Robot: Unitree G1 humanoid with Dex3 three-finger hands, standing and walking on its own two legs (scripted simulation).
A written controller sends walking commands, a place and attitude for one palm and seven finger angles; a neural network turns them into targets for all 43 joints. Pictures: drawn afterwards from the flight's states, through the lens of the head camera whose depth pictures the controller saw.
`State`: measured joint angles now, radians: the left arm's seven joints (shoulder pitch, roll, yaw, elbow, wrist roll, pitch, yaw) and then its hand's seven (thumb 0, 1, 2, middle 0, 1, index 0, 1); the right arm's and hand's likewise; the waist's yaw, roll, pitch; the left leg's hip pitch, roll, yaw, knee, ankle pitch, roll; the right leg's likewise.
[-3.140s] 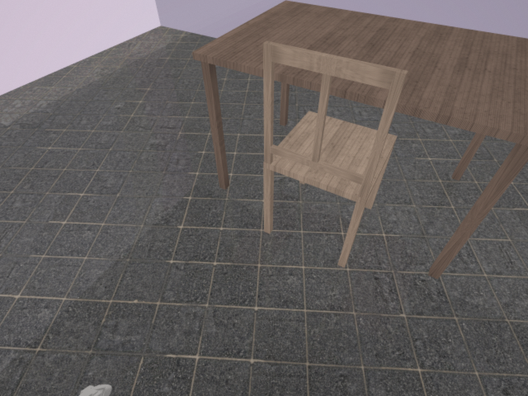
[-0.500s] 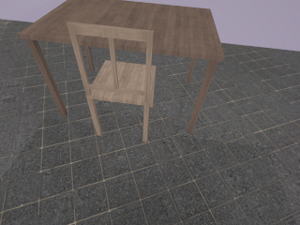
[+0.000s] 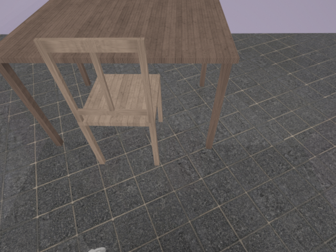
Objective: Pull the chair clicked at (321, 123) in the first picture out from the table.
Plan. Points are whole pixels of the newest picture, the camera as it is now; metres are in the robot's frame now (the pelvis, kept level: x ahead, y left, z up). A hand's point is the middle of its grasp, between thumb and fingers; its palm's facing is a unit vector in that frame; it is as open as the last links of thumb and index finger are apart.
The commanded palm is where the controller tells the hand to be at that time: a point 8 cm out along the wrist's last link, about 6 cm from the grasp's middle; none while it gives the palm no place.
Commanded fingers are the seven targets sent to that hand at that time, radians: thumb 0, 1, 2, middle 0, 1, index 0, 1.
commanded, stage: take the last steps up to it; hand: left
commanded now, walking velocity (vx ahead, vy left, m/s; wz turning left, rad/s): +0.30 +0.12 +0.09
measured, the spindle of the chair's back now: (103, 84) +0.78 +0.30 -0.08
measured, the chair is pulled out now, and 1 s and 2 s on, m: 0.00 0.00 0.00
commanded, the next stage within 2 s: come to a stop and stand still in 0.64 s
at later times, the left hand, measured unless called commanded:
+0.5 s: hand out of the picture +0.09 +0.25 -0.18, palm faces +0.13 -0.98 -0.16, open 7.3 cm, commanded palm none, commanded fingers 0.00 0.90 0.90 -0.20 -0.30 -0.20 -0.30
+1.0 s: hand (96, 175) +0.38 +0.26 -0.16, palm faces +0.03 -0.97 -0.24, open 7.2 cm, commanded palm none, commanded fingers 0.00 0.90 0.90 -0.20 -0.30 -0.20 -0.30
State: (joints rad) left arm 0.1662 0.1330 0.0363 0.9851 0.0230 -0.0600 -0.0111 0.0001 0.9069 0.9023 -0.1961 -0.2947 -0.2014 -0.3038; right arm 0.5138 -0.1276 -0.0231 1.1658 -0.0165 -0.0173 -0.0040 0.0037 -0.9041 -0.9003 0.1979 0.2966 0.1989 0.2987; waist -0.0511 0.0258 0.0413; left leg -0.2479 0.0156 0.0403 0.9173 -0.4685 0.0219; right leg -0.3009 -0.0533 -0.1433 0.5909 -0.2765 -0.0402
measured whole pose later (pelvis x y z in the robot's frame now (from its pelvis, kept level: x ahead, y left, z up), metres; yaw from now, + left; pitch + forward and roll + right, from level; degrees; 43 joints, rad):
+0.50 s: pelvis +0.18 +0.09 -0.01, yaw +2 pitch -1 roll +0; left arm 0.41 0.18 0.06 1.13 0.02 -0.01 0.00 0.00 0.91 0.90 -0.20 -0.29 -0.20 -0.30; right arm 0.16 -0.17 -0.04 0.96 -0.02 -0.06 0.01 0.00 -0.91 -0.90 0.19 0.30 0.20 0.30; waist 0.05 -0.05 0.07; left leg -0.36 0.05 0.16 0.62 -0.24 0.05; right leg -0.33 -0.11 -0.05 1.16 -0.46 -0.02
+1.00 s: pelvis +0.30 +0.08 +0.01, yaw +1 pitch +0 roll +2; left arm 0.14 0.14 0.03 1.02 0.02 -0.02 0.05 -0.01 0.94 0.90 -0.20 -0.30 -0.20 -0.30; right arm 0.28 -0.13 -0.04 1.10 0.00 0.03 -0.03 0.00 -0.91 -0.90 0.20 0.30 0.20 0.30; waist -0.02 0.02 0.07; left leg -0.29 0.02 0.07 0.82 -0.54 -0.03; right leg -0.31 -0.04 -0.12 0.54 -0.22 -0.06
